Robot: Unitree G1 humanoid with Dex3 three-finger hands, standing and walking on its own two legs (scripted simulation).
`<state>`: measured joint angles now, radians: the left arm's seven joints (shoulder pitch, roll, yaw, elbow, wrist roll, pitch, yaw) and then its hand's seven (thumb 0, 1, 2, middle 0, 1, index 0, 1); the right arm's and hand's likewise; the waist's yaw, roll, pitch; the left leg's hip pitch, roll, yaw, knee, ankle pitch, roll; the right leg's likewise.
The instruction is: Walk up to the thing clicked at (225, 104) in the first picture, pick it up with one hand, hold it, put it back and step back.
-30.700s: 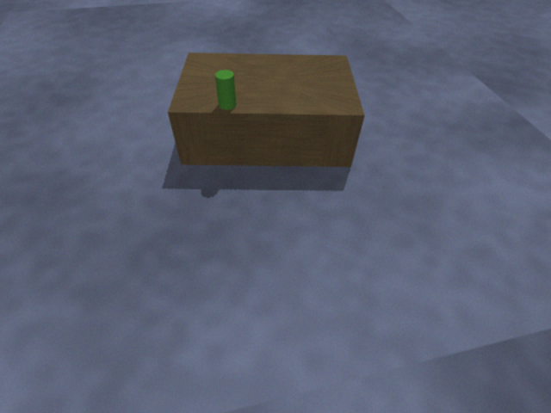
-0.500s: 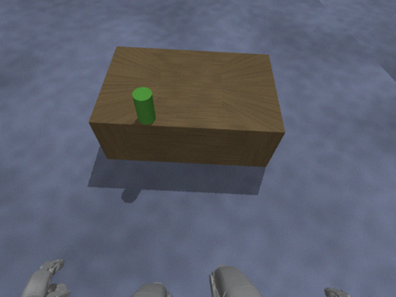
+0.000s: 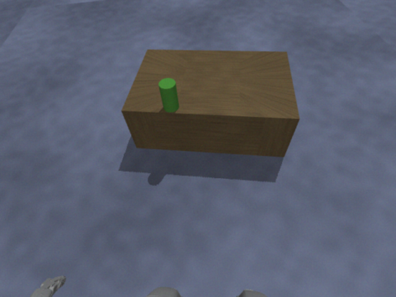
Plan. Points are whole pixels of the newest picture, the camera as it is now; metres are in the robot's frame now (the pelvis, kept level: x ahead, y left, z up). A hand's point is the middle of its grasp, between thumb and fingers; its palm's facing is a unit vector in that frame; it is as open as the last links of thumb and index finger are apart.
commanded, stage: step back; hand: left
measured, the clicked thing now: (169, 95) +1.03 +0.22 -0.35
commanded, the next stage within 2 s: stand in 0.94 s
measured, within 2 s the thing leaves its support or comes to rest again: neither
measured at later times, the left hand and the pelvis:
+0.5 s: hand out of the picture +0.04 +0.28 -0.14, palm faces -0.01 -0.93 -0.37, open 7.4 cm; pelvis -0.02 +0.02 +0.01, yaw -1 degrees
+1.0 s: hand (76, 288) +0.15 +0.28 -0.12, palm faces -0.05 -0.93 -0.37, open 7.4 cm; pelvis +0.02 +0.03 +0.02, yaw -3 degrees
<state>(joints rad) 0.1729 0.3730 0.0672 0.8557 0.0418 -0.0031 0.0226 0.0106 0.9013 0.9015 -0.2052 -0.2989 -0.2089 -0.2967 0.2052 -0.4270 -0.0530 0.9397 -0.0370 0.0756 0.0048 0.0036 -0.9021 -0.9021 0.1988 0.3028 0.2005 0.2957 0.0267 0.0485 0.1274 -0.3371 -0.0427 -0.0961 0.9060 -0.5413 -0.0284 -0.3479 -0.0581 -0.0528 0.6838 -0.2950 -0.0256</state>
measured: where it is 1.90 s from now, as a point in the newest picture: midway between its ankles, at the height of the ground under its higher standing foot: outside the picture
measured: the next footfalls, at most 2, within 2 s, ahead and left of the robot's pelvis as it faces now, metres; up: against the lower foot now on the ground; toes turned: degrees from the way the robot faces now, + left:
left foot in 0.06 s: +0.05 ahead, +0.15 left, +0.00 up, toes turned -2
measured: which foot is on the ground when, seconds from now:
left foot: up 0.00-0.04, down 0.06-1.00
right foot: down 0.00-1.00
